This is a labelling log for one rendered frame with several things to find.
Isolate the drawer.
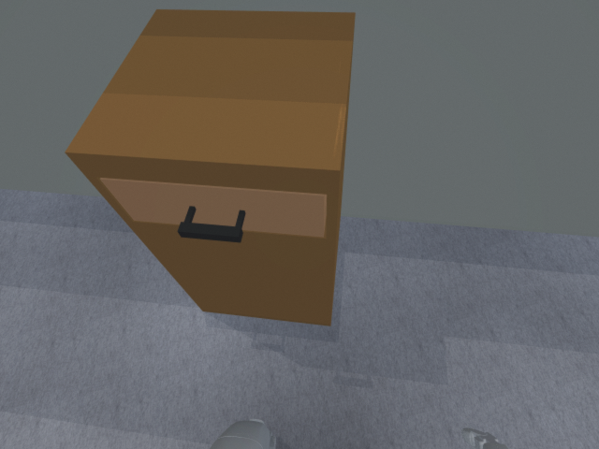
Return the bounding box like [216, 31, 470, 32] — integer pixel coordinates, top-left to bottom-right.
[100, 178, 327, 238]

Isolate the robot left thigh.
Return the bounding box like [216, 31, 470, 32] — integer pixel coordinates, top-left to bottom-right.
[210, 420, 276, 449]

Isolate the handle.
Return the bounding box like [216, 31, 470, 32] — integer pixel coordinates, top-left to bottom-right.
[178, 206, 245, 242]

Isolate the cabinet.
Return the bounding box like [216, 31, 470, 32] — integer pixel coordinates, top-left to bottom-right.
[65, 9, 356, 326]

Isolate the robot right hand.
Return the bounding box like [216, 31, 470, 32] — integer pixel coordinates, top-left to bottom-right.
[461, 427, 509, 449]

